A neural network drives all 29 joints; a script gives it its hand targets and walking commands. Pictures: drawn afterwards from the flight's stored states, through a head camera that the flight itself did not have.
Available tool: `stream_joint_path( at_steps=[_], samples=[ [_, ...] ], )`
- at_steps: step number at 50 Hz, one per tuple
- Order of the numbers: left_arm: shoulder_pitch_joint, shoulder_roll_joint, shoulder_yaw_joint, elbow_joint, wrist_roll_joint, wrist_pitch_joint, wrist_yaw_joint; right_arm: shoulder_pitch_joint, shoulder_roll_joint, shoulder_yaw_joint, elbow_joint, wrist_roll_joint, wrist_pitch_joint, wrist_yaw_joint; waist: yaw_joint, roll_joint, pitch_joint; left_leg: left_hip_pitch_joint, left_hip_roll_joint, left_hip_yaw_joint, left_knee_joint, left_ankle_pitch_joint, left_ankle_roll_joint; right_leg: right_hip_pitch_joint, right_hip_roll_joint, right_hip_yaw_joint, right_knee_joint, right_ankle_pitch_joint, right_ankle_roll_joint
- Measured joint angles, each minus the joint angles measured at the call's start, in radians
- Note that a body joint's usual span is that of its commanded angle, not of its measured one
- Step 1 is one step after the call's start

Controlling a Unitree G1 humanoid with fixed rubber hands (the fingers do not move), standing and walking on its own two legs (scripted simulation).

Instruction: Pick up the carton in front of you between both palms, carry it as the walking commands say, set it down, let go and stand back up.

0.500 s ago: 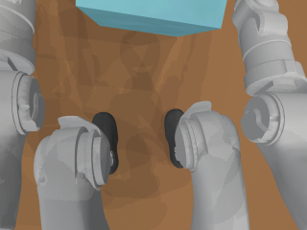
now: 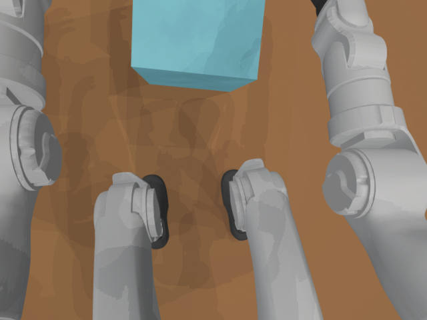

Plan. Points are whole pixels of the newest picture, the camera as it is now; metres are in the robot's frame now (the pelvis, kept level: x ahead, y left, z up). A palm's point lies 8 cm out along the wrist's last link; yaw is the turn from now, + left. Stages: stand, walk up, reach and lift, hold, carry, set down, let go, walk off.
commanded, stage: set down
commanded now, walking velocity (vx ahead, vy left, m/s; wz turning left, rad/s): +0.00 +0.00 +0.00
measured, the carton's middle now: (196, 32) +0.57 -0.02 -0.32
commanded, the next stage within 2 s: let go in 0.60 s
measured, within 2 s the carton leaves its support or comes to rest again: neither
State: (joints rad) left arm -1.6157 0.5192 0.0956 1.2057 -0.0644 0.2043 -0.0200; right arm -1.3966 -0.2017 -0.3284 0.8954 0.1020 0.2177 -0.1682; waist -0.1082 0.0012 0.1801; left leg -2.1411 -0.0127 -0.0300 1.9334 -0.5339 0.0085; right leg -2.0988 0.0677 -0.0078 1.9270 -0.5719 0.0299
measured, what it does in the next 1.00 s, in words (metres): rises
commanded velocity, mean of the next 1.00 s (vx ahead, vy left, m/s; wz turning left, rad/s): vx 0.00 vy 0.00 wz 0.00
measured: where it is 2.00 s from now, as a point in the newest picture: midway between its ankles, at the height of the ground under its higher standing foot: (198, 219)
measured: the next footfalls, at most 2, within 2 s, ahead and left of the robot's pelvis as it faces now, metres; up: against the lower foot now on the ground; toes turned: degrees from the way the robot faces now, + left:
none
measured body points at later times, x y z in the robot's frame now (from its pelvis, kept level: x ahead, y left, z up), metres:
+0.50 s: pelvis +0.02 +0.01 +0.13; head +0.36 +0.03 +0.43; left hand +0.63 +0.19 +0.03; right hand +0.56 -0.21 +0.03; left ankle +0.11 +0.12 -0.41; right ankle +0.10 -0.12 -0.41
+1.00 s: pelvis +0.06 -0.01 +0.25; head +0.33 +0.02 +0.61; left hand +0.50 +0.21 +0.13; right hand +0.47 -0.22 +0.14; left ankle +0.10 +0.12 -0.41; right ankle +0.10 -0.12 -0.41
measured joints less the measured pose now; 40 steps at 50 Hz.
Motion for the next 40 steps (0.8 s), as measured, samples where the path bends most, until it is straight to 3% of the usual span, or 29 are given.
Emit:
stream_joint_path(
  at_steps=[20,33,40],
  samples=[
    [0.113,-0.049,0.042,-0.171,0.066,0.084,-0.012,0.136,-0.013,-0.040,-0.144,-0.006,0.055,0.051,-0.012,0.019,-0.138,0.209,-0.018,0.002,-0.400,0.099,0.012,0.214,-0.025,0.019,-0.404,0.097,0.008],
    [0.183,-0.098,0.131,-0.158,0.154,0.057,-0.045,0.223,0.027,-0.101,-0.159,-0.099,0.030,0.102,-0.011,0.024,-0.188,0.437,-0.023,-0.004,-0.729,0.204,0.007,0.436,-0.038,0.024,-0.726,0.202,0.002],
    [0.373,-0.203,0.199,-0.281,0.229,0.038,0.008,0.381,0.043,-0.080,-0.202,-0.183,-0.004,0.171,0.014,0.013,-0.211,0.577,-0.024,-0.006,-0.889,0.253,-0.001,0.569,-0.044,0.028,-0.874,0.246,-0.009]
  ],
)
